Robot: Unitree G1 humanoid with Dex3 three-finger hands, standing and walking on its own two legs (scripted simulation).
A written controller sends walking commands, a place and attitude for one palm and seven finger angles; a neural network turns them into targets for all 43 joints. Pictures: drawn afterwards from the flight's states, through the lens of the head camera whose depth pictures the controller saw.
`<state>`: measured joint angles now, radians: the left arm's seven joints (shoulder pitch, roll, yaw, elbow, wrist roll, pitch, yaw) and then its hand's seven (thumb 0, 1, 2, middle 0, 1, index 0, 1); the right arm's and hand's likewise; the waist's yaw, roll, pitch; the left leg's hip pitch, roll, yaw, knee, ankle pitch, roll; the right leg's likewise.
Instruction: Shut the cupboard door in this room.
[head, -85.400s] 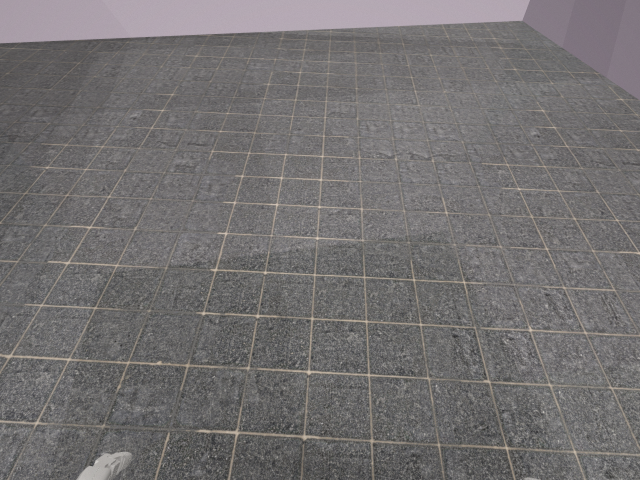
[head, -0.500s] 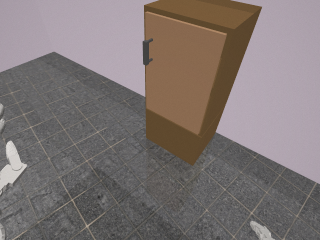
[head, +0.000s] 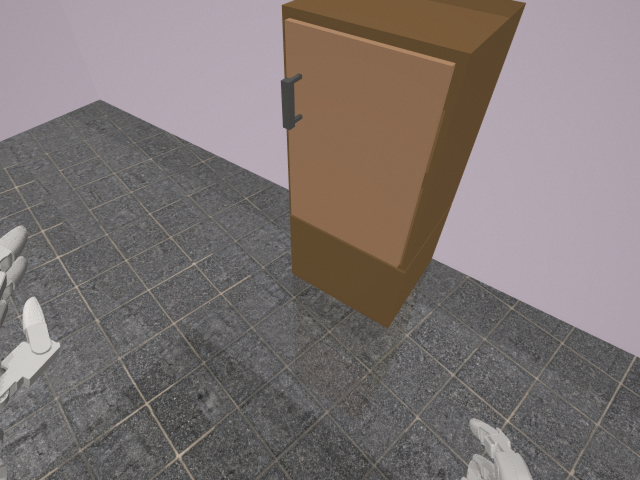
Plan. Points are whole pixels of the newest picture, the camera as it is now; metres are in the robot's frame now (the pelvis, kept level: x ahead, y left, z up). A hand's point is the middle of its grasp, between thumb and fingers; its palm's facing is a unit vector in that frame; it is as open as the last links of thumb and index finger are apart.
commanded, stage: let the arm hang, fingers relaxed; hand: left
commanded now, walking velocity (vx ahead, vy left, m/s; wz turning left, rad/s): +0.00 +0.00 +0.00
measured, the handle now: (293, 101) +0.94 +0.12 +0.02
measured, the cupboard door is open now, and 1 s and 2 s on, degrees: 0 0 0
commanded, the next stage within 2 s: look to check the result in 1.08 s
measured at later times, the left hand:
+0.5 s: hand out of the picture -0.03 +0.19 -0.17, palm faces +0.01 -0.97 -0.23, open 7.2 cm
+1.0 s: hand out of the picture -0.03 +0.15 -0.17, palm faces +0.02 -0.99 -0.14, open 7.4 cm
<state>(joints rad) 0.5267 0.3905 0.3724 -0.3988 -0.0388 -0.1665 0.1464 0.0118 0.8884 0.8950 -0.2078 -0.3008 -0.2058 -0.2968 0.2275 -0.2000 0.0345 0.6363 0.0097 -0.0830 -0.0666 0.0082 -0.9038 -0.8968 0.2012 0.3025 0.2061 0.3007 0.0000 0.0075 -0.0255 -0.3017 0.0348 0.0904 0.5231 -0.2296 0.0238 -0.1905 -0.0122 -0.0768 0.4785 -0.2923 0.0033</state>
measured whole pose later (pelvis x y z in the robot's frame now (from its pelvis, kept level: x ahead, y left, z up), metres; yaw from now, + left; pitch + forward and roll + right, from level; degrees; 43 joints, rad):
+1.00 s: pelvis -0.02 +0.00 +0.01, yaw -1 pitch -2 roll +0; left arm 0.31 0.11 0.01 1.13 0.01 0.01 0.02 0.00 0.91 0.89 -0.20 -0.30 -0.20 -0.29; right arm 0.30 -0.14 0.00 1.13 -0.02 0.01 -0.03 0.00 -0.91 -0.90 0.20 0.30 0.20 0.30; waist -0.01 0.00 0.02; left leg -0.22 0.02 0.11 0.40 -0.15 0.03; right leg -0.15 -0.03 -0.06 0.42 -0.24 0.00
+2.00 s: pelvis +0.01 +0.00 +0.01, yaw -1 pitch -2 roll +0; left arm 0.26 0.18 0.02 1.14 0.01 0.00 0.02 0.00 0.91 0.89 -0.20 -0.30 -0.20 -0.29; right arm 0.24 -0.19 0.00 1.13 -0.01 0.00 -0.03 0.00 -0.91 -0.90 0.20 0.30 0.20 0.30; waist -0.01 0.00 0.04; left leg -0.17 0.02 0.11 0.36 -0.16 0.02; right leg -0.08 -0.02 -0.06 0.36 -0.24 0.00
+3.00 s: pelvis +0.03 -0.02 +0.01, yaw +0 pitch -2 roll +0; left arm 0.21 0.24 0.02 1.14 0.01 -0.01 0.01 0.00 0.91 0.89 -0.20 -0.30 -0.20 -0.29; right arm 0.18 -0.25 0.00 1.13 -0.01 0.00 -0.02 0.00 -0.91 -0.90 0.20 0.30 0.20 0.30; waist -0.01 0.00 0.04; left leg -0.12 0.02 0.09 0.32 -0.17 0.00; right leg -0.02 -0.01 -0.07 0.29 -0.24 -0.02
